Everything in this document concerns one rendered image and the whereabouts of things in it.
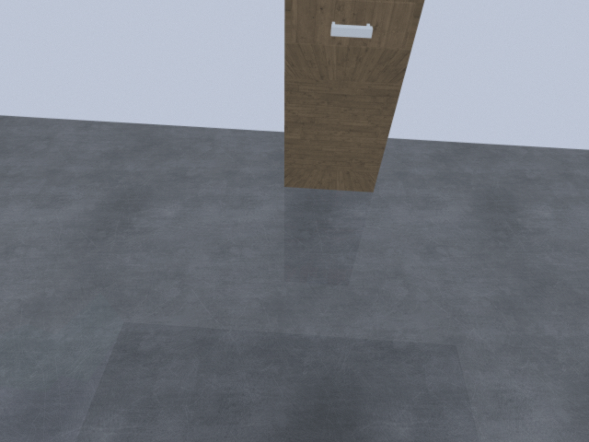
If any handle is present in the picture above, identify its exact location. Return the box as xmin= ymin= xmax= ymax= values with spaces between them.
xmin=330 ymin=22 xmax=373 ymax=39

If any cabinet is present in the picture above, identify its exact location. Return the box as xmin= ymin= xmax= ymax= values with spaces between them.
xmin=284 ymin=0 xmax=424 ymax=192

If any drawer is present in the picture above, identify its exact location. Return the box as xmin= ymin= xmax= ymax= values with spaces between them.
xmin=292 ymin=0 xmax=416 ymax=49

